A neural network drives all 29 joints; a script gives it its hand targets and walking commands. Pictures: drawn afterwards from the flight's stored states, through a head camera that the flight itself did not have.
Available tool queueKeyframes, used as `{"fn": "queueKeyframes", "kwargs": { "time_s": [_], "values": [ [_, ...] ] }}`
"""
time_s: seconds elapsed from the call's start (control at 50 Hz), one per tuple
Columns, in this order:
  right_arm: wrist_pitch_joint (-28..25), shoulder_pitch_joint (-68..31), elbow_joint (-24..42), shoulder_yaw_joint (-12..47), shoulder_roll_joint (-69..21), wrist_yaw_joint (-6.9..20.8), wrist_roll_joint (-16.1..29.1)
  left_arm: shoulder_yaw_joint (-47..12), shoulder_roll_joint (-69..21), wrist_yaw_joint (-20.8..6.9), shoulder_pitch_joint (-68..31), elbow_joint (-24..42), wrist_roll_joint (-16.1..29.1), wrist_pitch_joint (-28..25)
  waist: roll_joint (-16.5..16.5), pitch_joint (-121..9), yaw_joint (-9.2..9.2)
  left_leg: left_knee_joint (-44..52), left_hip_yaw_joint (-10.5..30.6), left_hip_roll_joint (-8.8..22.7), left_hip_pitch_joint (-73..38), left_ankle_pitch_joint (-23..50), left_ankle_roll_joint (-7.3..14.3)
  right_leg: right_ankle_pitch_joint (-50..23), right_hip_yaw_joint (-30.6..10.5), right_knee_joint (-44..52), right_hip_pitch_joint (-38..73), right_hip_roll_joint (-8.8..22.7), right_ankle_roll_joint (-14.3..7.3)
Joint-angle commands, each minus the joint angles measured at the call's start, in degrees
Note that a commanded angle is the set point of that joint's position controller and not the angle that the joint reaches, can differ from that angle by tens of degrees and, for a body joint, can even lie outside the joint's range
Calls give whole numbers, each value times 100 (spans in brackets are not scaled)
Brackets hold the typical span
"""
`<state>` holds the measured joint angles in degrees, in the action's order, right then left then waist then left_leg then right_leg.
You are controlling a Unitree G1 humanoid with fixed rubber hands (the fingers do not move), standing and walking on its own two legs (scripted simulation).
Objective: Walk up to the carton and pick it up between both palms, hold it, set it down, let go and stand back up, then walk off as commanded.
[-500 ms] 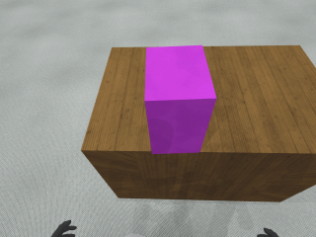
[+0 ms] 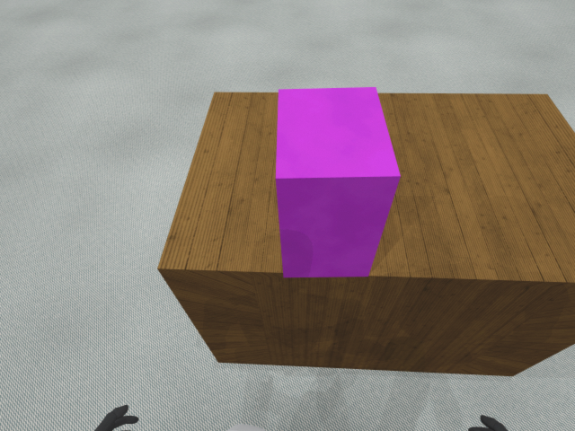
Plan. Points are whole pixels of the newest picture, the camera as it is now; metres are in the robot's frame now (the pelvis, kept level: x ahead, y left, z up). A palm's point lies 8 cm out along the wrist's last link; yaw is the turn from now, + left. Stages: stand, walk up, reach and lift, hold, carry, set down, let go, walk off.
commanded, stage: walk up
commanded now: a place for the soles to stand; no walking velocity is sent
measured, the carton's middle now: (326, 189) +0.48 -0.04 +0.01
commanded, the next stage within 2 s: none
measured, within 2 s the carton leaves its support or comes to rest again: neither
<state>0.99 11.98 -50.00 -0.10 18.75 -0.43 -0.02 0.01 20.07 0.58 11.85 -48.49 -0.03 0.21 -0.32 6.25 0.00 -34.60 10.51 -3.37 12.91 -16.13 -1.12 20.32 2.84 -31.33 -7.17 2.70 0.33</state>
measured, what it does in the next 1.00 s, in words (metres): steps on the spot: right foot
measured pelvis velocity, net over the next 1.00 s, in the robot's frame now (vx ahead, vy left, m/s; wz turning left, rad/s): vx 0.03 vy -0.05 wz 0.07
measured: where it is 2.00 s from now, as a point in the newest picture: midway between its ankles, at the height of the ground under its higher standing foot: outside the picture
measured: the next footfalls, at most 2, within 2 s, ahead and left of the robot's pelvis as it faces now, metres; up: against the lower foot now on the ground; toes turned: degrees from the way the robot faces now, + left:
right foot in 0.96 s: +0.09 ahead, -0.14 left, +0.00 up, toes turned +0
left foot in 1.54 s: +0.09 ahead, +0.12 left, +0.00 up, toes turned +1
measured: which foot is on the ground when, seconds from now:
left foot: down 0.00-0.98, up 1.00-1.00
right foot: down 0.00-0.70, up 0.72-0.94, down 0.96-1.00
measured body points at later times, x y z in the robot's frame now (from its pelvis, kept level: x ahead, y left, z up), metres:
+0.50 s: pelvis +0.00 +0.00 +0.00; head +0.03 -0.01 +0.45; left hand +0.10 +0.29 -0.12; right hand +0.09 -0.29 -0.13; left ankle +0.02 +0.15 -0.73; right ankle -0.03 -0.12 -0.73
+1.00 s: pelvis +0.03 -0.05 -0.01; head +0.06 -0.06 +0.44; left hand +0.10 +0.25 -0.12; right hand +0.12 -0.34 -0.15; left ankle +0.02 +0.14 -0.73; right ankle +0.09 -0.14 -0.74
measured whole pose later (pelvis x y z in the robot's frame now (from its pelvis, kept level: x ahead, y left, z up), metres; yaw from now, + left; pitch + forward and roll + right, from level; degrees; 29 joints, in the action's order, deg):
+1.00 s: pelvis +0.03 -0.05 -0.01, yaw +4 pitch -4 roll +3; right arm -0.5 14.7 -49.7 -0.1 18.8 -2.3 0.0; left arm 0.1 20.3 -0.9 11.4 -48.4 0.0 1.2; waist 1.0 8.1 0.0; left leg -36.8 11.8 -2.6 12.1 -19.9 -1.2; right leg 14.6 3.4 -38.6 -18.3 2.2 -2.2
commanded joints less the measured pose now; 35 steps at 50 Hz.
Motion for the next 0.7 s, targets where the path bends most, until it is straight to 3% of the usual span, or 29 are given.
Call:
{"fn": "queueKeyframes", "kwargs": {
  "time_s": [0.0,0.02,0.04,0.06,0.08,0.1,0.14,0.18,0.2,0.22,0.26,0.28,0.32,0.34,0.36,0.38,0.4,0.42,0.44,0.48,0.52,0.54,0.56,0.58,0.6,0.62,0.64,0.66,0.68],
  "values": [
    [-199,199,133,-498,1368,-93,-156,517,1528,-7,-535,518,-126,-118,491,-273,-164,719,67,384,-287,576,315,-1108,-570,676,-383,1166,-702],
    [-241,140,117,-539,1566,-103,-170,497,1371,-31,-471,504,-90,-105,295,-401,-36,997,645,580,-335,1150,468,-873,-266,121,-406,727,-425],
    [-262,10,147,-584,1681,-119,-130,488,1314,-31,-312,534,-65,-108,-205,-513,31,1203,1286,932,-225,1706,625,-870,-112,-355,-312,334,-189],
    [-274,-35,192,-562,1677,-117,-109,495,1278,-19,-219,526,-24,-69,-471,-596,51,1335,1848,1127,-183,1549,839,-7,-205,-350,-383,-17,-47],
    [-256,-76,240,-536,1643,-109,-59,527,1271,2,-167,512,-37,-59,-628,-479,83,1471,2044,1155,-28,1176,959,435,-288,-295,-316,-165,-85],
    [-248,-157,314,-508,1613,-115,-58,549,1308,13,-115,471,-57,-60,-505,-434,106,1475,2101,1202,36,1063,1047,561,-401,-68,-267,-190,-141],
    [-206,-266,363,-515,1573,-111,-71,550,1327,27,55,393,-85,-110,-509,-365,211,1312,1737,985,359,1038,843,52,-385,434,108,3,-245],
    [-218,-381,328,-461,1428,-105,-21,605,1525,48,233,266,-77,-176,42,-562,345,753,884,604,817,1345,448,-958,-657,753,946,569,-442],
    [-224,-380,335,-436,1320,-101,18,612,1665,50,187,225,-88,-206,376,-626,315,238,309,303,773,1533,264,-1292,-803,912,916,898,-619],
    [-208,-355,285,-429,1246,-108,17,628,1677,58,160,278,-70,-201,383,-680,285,-127,-156,192,547,1262,172,-1476,-997,1081,785,1303,-921],
    [-169,-192,306,-438,1273,-114,-66,601,1653,37,-112,373,-115,-179,487,-387,102,-229,-299,230,330,428,181,-1954,-1079,1075,281,1622,-1115],
    [-168,-27,204,-439,1285,-112,-87,552,1626,22,-243,435,-91,-167,613,-380,21,134,-247,360,159,743,219,-1827,-824,908,122,1482,-960],
    [-236,85,109,-504,1493,-133,-114,516,1473,15,-275,487,-60,-135,134,-657,8,718,388,553,-319,2242,347,-1874,-305,51,78,801,-461],
    [-257,14,133,-549,1594,-140,-92,514,1357,17,-314,539,-50,-116,-93,-729,30,888,918,824,-302,2557,497,-1601,-132,-350,-41,454,-208],
    [-258,38,163,-555,1660,-146,-61,546,1431,0,-317,538,-51,-70,-276,-739,-4,1053,1547,971,-281,2467,624,-926,-157,-429,-134,75,-55],
    [-252,75,196,-564,1718,-164,-87,528,1305,9,-250,543,-45,-34,-678,-678,26,1180,1801,1060,-349,2220,875,31,-221,-469,-294,-113,-66],
    [-235,-29,222,-527,1625,-155,-73,541,1317,22,-267,517,-65,-5,-557,-543,26,1294,2161,1186,-311,1757,1040,705,-380,-557,-515,-238,-66],
    [-215,-2,316,-522,1638,-166,-110,554,1296,24,-180,510,-46,-23,-732,-466,46,1357,2145,1257,-229,1470,1101,895,-431,-411,-550,-221,-149],
    [-187,-149,338,-533,1632,-148,-113,534,1251,43,-146,436,-54,-45,-526,-272,119,1405,2135,1223,58,1159,1117,802,-411,-203,-425,-197,-177],
    [-190,-380,375,-500,1527,-138,-63,570,1402,46,219,254,-66,-126,-288,-428,315,1003,1399,841,622,1370,692,-488,-530,639,537,212,-323],
    [-218,-455,357,-426,1254,-126,35,625,1733,70,380,163,-80,-227,266,-816,415,-202,120,151,815,1550,154,-1733,-1129,1046,1164,1181,-811],
    [-175,-388,308,-440,1180,-130,9,633,1718,80,191,246,-118,-219,537,-541,305,-446,-277,104,696,499,98,-2064,-1272,1167,698,1700,-1165],
    [-157,-301,298,-431,1203,-147,-59,610,1693,56,-28,331,-137,-194,734,-308,207,-595,-409,165,628,-509,115,-2202,-1380,1207,373,1901,-1335],
    [-219,-148,460,-482,1307,-134,-158,675,1690,-19,152,469,-164,-141,1070,-268,191,-882,-698,92,875,-1326,257,-1121,-1378,1156,479,1809,-1381],
    [-247,-145,472,-517,1347,-112,-205,692,1684,-35,178,487,-176,-107,1051,31,199,-924,-746,215,1107,-1449,304,-829,-1400,1071,427,1856,-1387],
    [-274,-87,507,-542,1331,-111,-214,692,1696,-42,182,556,-168,-95,804,235,173,-592,-740,332,1092,-1214,322,-832,-1360,939,344,1807,-1294],
    [-336,104,415,-509,1238,-108,-212,646,1622,-66,39,630,-148,-89,776,255,-3,248,-782,302,750,-712,364,-1172,-901,625,209,1492,-1068],
    [-408,422,296,-545,1303,-121,-211,616,1530,-92,-73,624,-148,-79,813,-180,-133,983,-465,248,-170,23,372,-1319,-514,-102,-76,1098,-772],
    [-441,653,213,-662,1663,-147,-234,585,1375,-115,-104,695,-145,-69,-194,-579,-213,1389,893,865,-892,696,582,-977,-89,-1393,-659,499,-432]
  ]
}}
